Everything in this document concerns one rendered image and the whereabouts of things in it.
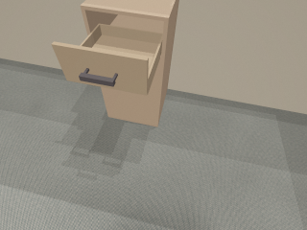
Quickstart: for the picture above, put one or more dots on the cabinet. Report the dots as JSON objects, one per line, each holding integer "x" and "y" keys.
{"x": 159, "y": 16}

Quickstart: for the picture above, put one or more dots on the drawer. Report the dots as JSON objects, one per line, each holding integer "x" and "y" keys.
{"x": 108, "y": 50}

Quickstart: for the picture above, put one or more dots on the handle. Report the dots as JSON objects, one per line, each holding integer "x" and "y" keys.
{"x": 84, "y": 76}

